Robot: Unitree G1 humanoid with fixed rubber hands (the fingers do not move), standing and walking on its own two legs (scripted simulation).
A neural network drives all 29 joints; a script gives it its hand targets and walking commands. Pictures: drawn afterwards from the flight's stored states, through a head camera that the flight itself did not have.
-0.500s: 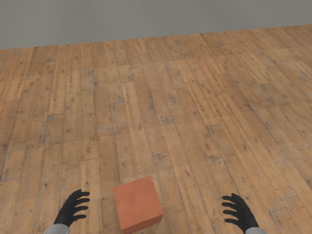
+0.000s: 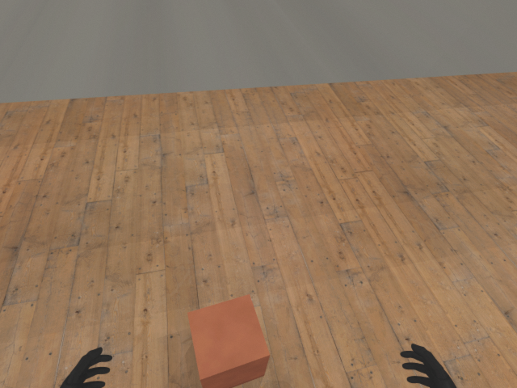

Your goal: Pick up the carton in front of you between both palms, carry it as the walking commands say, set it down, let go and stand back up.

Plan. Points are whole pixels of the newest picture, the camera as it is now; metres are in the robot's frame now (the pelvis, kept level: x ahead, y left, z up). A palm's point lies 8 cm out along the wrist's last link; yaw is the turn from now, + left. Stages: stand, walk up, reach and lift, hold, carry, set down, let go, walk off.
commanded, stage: stand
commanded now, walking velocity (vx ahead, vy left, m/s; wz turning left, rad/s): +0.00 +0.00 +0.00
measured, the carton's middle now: (227, 345) +0.38 +0.07 -0.64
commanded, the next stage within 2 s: none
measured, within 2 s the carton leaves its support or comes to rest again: neither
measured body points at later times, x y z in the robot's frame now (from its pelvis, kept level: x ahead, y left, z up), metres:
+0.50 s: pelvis +0.03 -0.01 +0.01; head +0.03 +0.00 +0.46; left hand +0.16 +0.29 -0.10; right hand +0.14 -0.31 -0.10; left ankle -0.03 +0.09 -0.73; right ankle +0.03 -0.11 -0.73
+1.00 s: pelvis +0.01 -0.01 +0.01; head +0.00 +0.00 +0.46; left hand +0.12 +0.30 -0.11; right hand +0.10 -0.32 -0.10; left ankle -0.03 +0.09 -0.73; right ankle +0.03 -0.11 -0.73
